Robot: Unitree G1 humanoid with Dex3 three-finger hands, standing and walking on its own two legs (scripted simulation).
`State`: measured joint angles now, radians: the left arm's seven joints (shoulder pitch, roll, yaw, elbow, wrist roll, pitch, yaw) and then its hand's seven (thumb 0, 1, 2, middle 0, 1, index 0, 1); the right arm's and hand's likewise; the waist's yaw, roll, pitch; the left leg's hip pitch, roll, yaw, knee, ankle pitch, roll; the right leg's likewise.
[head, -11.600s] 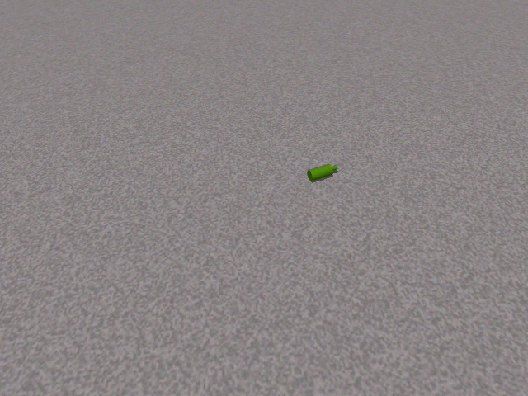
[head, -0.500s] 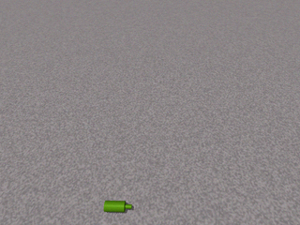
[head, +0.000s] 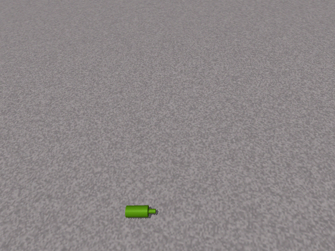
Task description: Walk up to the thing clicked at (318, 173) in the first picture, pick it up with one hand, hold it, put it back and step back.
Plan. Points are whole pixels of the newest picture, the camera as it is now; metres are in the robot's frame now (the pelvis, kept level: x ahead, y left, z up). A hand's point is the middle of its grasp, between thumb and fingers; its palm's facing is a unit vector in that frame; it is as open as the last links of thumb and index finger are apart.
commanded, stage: walk up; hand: left
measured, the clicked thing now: (141, 211) +0.42 +0.22 -0.73
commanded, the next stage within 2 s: none
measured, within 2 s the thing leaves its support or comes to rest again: neither
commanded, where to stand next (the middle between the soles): +0.03 -0.01 m, yaw +0 degrees
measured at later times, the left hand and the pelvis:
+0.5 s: hand out of the picture +0.11 +0.26 -0.14, palm faces -0.02 -0.94 -0.33, open 7.4 cm; pelvis +0.01 +0.01 +0.02, yaw -1 degrees
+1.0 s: hand out of the picture +0.07 +0.27 -0.14, palm faces -0.03 -0.94 -0.33, open 7.4 cm; pelvis +0.01 +0.02 +0.02, yaw +0 degrees
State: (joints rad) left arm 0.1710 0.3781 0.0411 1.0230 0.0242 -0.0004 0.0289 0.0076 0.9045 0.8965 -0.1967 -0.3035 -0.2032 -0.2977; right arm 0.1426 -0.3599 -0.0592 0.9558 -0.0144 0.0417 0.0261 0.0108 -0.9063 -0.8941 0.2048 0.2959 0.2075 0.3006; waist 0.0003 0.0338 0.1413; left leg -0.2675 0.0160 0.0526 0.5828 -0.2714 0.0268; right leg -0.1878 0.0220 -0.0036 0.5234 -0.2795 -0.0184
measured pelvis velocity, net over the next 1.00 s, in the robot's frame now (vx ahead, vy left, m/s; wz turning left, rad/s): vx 0.01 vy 0.02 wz -0.01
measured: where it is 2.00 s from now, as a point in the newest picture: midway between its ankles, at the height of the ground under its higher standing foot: outside the picture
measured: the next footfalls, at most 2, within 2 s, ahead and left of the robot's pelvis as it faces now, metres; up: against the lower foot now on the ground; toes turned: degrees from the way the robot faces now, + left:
left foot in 1.76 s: +0.04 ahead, +0.13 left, +0.00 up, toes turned +4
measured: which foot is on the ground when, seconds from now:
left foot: down 0.00-1.00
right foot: down 0.00-1.00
